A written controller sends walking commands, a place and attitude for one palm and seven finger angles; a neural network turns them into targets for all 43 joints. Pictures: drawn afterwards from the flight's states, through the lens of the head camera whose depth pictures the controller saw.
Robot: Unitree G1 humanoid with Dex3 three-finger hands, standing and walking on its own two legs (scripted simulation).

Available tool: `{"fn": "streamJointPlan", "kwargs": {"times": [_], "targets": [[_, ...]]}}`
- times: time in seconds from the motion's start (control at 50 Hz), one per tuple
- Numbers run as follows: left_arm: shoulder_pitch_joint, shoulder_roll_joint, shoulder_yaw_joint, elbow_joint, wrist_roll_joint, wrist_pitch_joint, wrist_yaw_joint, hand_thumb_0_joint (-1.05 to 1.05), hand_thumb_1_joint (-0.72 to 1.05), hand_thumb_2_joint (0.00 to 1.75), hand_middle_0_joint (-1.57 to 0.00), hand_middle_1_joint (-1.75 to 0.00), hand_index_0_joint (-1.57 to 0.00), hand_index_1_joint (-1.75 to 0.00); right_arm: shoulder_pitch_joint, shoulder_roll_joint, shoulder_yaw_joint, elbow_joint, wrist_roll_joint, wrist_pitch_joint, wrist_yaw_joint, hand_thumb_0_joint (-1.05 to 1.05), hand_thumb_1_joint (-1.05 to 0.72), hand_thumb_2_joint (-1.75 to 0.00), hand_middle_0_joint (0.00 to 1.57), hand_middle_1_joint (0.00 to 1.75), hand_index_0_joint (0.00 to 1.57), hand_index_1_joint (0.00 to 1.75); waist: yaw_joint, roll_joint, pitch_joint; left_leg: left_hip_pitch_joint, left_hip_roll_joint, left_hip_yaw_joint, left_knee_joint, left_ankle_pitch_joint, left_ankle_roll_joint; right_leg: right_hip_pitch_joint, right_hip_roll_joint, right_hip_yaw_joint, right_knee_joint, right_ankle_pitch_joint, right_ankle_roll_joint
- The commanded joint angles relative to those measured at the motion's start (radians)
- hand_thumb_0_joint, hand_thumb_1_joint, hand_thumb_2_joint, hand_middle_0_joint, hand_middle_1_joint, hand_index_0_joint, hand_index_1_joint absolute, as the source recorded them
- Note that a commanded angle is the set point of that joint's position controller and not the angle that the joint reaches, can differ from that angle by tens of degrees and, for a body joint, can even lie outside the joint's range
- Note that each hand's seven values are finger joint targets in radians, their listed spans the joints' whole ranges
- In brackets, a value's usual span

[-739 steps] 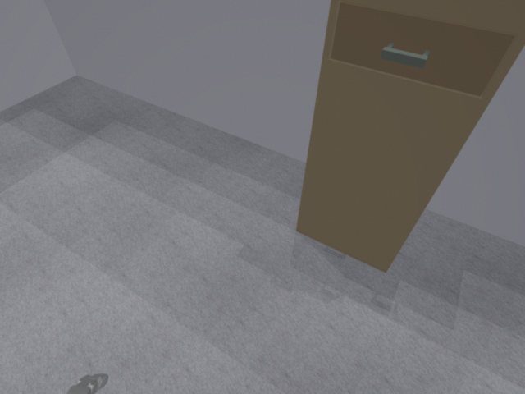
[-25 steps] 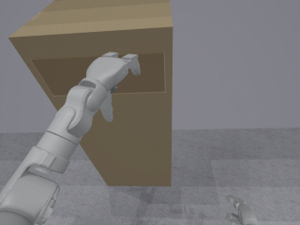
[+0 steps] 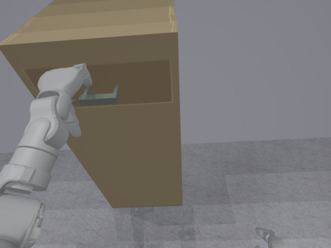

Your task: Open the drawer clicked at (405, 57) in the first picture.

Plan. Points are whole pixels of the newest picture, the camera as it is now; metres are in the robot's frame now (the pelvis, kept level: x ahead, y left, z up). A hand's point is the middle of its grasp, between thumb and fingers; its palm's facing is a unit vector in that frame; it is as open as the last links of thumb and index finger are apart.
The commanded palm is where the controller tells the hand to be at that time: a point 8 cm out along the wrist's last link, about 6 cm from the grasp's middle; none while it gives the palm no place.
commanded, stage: move the hooked fingers above the handle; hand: left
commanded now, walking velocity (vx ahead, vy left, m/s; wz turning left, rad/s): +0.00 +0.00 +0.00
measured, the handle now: (100, 94) +0.48 +0.20 +0.14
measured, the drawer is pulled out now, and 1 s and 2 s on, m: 0.00 0.00 0.00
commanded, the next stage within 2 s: lift the fingers back up to retry in 0.60 s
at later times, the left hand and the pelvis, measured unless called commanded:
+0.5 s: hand (83, 83) +0.43 +0.21 +0.22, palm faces +0.04 -0.02 -1.00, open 13.6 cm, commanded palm +0.39 +0.21 +0.26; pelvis +0.00 +0.00 +0.00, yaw +1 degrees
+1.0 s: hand (87, 80) +0.43 +0.19 +0.22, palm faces +0.09 -0.04 -1.00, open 13.8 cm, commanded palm +0.39 +0.20 +0.26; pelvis +0.00 +0.01 +0.00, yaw +1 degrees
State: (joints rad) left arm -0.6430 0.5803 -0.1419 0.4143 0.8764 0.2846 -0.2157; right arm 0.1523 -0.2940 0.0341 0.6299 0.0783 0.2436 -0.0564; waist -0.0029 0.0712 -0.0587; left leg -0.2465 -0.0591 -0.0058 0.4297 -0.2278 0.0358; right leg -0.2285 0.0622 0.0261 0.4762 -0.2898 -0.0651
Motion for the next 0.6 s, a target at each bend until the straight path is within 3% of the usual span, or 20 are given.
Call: {"fn": "streamJointPlan", "kwargs": {"times": [0.0, 0.02, 0.04, 0.1, 0.14, 0.16, 0.2, 0.22, 0.26, 0.3, 0.36, 0.38, 0.4, 0.42, 0.44, 0.48, 0.5, 0.52, 0.56, 0.58], "targets": [[-0.624, 0.056, -0.067, -0.593, -0.013, -0.158, 0.021, 0.00, -0.50, 0.30, -0.30, -1.20, -0.30, -1.20, -0.168, -0.060, -0.050, -0.194, -0.012, -0.101, -0.001, 0.00, -0.90, -0.90, 0.20, 0.30, 0.20, 0.30, -0.032, 0.066, -0.409, 0.236, -0.001, -0.017, 0.058, 0.396, 0.044, 0.083, -0.064, 0.024, -0.024, 0.429, 0.033], [-0.617, 0.084, -0.040, -0.587, -0.017, -0.181, 0.037, 0.00, -0.50, 0.30, -0.30, -1.20, -0.30, -1.20, -0.146, -0.063, -0.057, -0.171, -0.013, -0.114, -0.004, 0.00, -0.90, -0.90, 0.20, 0.30, 0.20, 0.30, -0.036, 0.079, -0.401, 0.264, 0.005, -0.032, 0.062, 0.388, 0.039, 0.032, -0.054, 0.017, -0.028, 0.374, 0.030], [-0.627, 0.031, -0.085, -0.554, -0.026, -0.194, 0.049, 0.00, -0.50, 0.30, -0.30, -1.20, -0.30, -1.20, -0.131, -0.061, -0.057, -0.153, -0.016, -0.123, -0.005, 0.00, -0.90, -0.90, 0.20, 0.30, 0.20, 0.30, -0.051, 0.088, -0.355, 0.272, 0.004, -0.037, 0.063, 0.367, 0.034, -0.020, -0.049, 0.007, -0.036, 0.335, 0.027], [-0.622, 0.069, -0.022, -0.400, -0.060, -0.183, 0.099, 0.00, -0.50, 0.30, -0.30, -1.20, -0.30, -1.20, -0.094, -0.073, -0.052, -0.102, -0.009, -0.132, -0.001, 0.00, -0.90, -0.90, 0.20, 0.30, 0.20, 0.30, -0.039, 0.014, -0.272, 0.209, 0.004, -0.037, 0.032, 0.275, 0.011, -0.041, -0.042, -0.012, -0.069, 0.257, 0.019], [-0.631, 0.142, 0.071, -0.251, -0.049, -0.151, 0.147, 0.00, -0.50, 0.30, -0.30, -1.20, -0.30, -1.20, -0.107, -0.080, -0.039, -0.078, -0.003, -0.131, 0.005, 0.00, -0.90, -0.90, 0.20, 0.30, 0.20, 0.30, -0.010, -0.068, -0.222, 0.124, 0.004, -0.031, 0.006, 0.217, 0.000, -0.023, -0.043, -0.022, -0.074, 0.216, 0.018], [-0.628, 0.150, 0.087, -0.173, -0.044, -0.129, 0.168, 0.00, -0.50, 0.30, -0.30, -1.20, -0.30, -1.20, -0.112, -0.079, -0.029, -0.070, -0.003, -0.128, 0.006, 0.00, -0.90, -0.90, 0.20, 0.30, 0.20, 0.30, 0.005, -0.107, -0.211, 0.088, 0.003, -0.025, -0.008, 0.202, -0.001, 0.000, -0.047, -0.027, -0.075, 0.206, 0.019], [-0.623, 0.240, 0.164, -0.069, -0.018, -0.094, 0.206, 0.00, -0.50, 0.30, -0.30, -1.20, -0.30, -1.20, -0.135, -0.090, -0.021, -0.051, -0.007, -0.116, 0.012, 0.00, -0.90, -0.90, 0.20, 0.30, 0.20, 0.30, 0.038, -0.125, -0.237, 0.044, 0.008, -0.012, -0.024, 0.202, -0.010, 0.059, -0.055, -0.017, -0.073, 0.202, 0.019], [-0.648, 0.218, 0.136, -0.042, -0.003, -0.075, 0.213, 0.00, -0.50, 0.30, -0.30, -1.20, -0.30, -1.20, -0.151, -0.076, -0.011, -0.058, -0.010, -0.112, 0.015, 0.00, -0.90, -0.90, 0.20, 0.30, 0.20, 0.30, 0.048, -0.139, -0.260, 0.022, 0.006, -0.009, -0.028, 0.213, -0.011, 0.100, -0.063, -0.015, -0.063, 0.219, 0.023], [-0.658, 0.228, 0.125, 0.016, 0.022, -0.034, 0.211, 0.00, -0.50, 0.30, -0.30, -1.20, -0.30, -1.20, -0.172, -0.071, -0.005, -0.062, -0.012, -0.101, 0.016, 0.00, -0.90, -0.90, 0.20, 0.30, 0.20, 0.30, 0.057, -0.128, -0.294, 0.003, 0.012, 0.002, -0.033, 0.232, -0.013, 0.151, -0.073, -0.004, -0.054, 0.266, 0.028], [-0.600, 0.285, 0.164, 0.086, 0.048, -0.001, 0.179, 0.00, -0.50, 0.30, -0.30, -1.20, -0.30, -1.20, -0.178, -0.085, -0.006, -0.067, -0.017, -0.080, 0.014, 0.00, -0.90, -0.90, 0.20, 0.30, 0.20, 0.30, 0.068, -0.161, -0.332, -0.024, 0.015, 0.007, -0.034, 0.249, -0.011, 0.215, -0.082, 0.016, -0.048, 0.322, 0.035], [-0.489, 0.212, 0.083, 0.102, 0.054, 0.023, 0.071, 0.00, -0.50, 0.30, -0.30, -1.20, -0.30, -1.20, -0.172, -0.095, -0.012, -0.113, -0.008, -0.056, 0.013, 0.00, -0.90, -0.90, 0.20, 0.30, 0.20, 0.30, 0.046, -0.206, -0.303, -0.034, 0.018, 0.015, -0.027, 0.258, 0.007, 0.221, -0.090, 0.013, -0.033, 0.416, 0.049], [-0.444, 0.162, 0.041, 0.052, 0.045, 0.016, 0.032, 0.00, -0.50, 0.30, -0.30, -1.20, -0.30, -1.20, -0.168, -0.097, -0.016, -0.138, -0.004, -0.052, 0.016, 0.00, -0.90, -0.90, 0.20, 0.30, 0.20, 0.30, 0.039, -0.194, -0.305, -0.017, 0.016, 0.015, -0.019, 0.282, 0.013, 0.218, -0.090, 0.008, -0.026, 0.459, 0.049], [-0.375, 0.179, 0.076, 0.041, 0.036, 0.003, 0.008, 0.00, -0.50, 0.30, -0.30, -1.20, -0.30, -1.20, -0.164, -0.094, -0.017, -0.148, -0.001, -0.050, 0.018, 0.00, -0.90, -0.90, 0.20, 0.30, 0.20, 0.30, 0.048, -0.199, -0.296, -0.010, 0.017, 0.018, -0.012, 0.299, 0.013, 0.223, -0.088, 0.006, -0.025, 0.472, 0.047], [-0.354, 0.179, 0.067, 0.019, 0.033, -0.009, -0.007, 0.00, -0.50, 0.30, -0.30, -1.20, -0.30, -1.20, -0.162, -0.096, -0.011, -0.152, 0.001, -0.050, 0.017, 0.00, -0.90, -0.90, 0.20, 0.30, 0.20, 0.30, 0.044, -0.199, -0.260, -0.016, 0.019, 0.021, -0.010, 0.287, 0.016, 0.200, -0.087, 0.006, -0.025, 0.469, 0.050], [-0.354, 0.178, 0.063, 0.013, 0.032, -0.016, -0.017, 0.00, -0.50, 0.30, -0.30, -1.20, -0.30, -1.20, -0.155, -0.099, -0.011, -0.153, 0.001, -0.050, 0.016, 0.00, -0.90, -0.90, 0.20, 0.30, 0.20, 0.30, 0.035, -0.201, -0.226, -0.021, 0.020, 0.021, -0.009, 0.266, 0.016, 0.171, -0.084, 0.005, -0.030, 0.443, 0.050], [-0.418, 0.110, 0.010, -0.111, 0.020, -0.042, -0.034, 0.00, -0.50, 0.30, -0.30, -1.20, -0.30, -1.20, -0.149, -0.098, -0.022, -0.166, 0.000, -0.050, 0.017, 0.00, -0.90, -0.90, 0.20, 0.30, 0.20, 0.30, 0.014, -0.181, -0.209, 0.006, 0.019, 0.006, -0.009, 0.246, 0.023, 0.117, -0.079, 0.000, -0.046, 0.388, 0.044], [-0.464, 0.086, -0.007, -0.196, 0.003, -0.069, -0.035, 0.00, -0.50, 0.30, -0.30, -1.20, -0.30, -1.20, -0.150, -0.094, -0.029, -0.177, -0.002, -0.055, 0.017, 0.00, -0.90, -0.90, 0.20, 0.30, 0.20, 0.30, 0.005, -0.168, -0.224, 0.032, 0.016, 0.003, -0.001, 0.251, 0.027, 0.111, -0.079, 0.002, -0.050, 0.385, 0.042], [-0.522, 0.113, 0.013, -0.275, -0.002, -0.102, -0.025, 0.00, -0.50, 0.30, -0.30, -1.20, -0.30, -1.20, -0.150, -0.093, -0.034, -0.181, -0.005, -0.068, 0.015, 0.00, -0.90, -0.90, 0.20, 0.30, 0.20, 0.30, 0.005, -0.126, -0.260, 0.067, 0.012, -0.005, 0.010, 0.264, 0.031, 0.099, -0.073, 0.008, -0.044, 0.383, 0.038], [-0.638, 0.156, 0.049, -0.447, -0.008, -0.181, 0.018, 0.00, -0.50, 0.30, -0.30, -1.20, -0.30, -1.20, -0.128, -0.080, -0.046, -0.179, -0.016, -0.091, 0.008, 0.00, -0.90, -0.90, 0.20, 0.30, 0.20, 0.30, 0.008, -0.024, -0.390, 0.164, 0.003, -0.029, 0.030, 0.333, 0.033, 0.101, -0.061, 0.011, -0.023, 0.379, 0.027], [-0.690, 0.148, 0.041, -0.542, -0.018, -0.220, 0.047, 0.00, -0.50, 0.30, -0.30, -1.20, -0.30, -1.20, -0.123, -0.069, -0.051, -0.179, -0.020, -0.107, 0.009, 0.00, -0.90, -0.90, 0.20, 0.30, 0.20, 0.30, 0.008, 0.041, -0.450, 0.220, 0.000, -0.036, 0.047, 0.395, 0.033, 0.095, -0.058, 0.012, -0.013, 0.400, 0.022]]}}
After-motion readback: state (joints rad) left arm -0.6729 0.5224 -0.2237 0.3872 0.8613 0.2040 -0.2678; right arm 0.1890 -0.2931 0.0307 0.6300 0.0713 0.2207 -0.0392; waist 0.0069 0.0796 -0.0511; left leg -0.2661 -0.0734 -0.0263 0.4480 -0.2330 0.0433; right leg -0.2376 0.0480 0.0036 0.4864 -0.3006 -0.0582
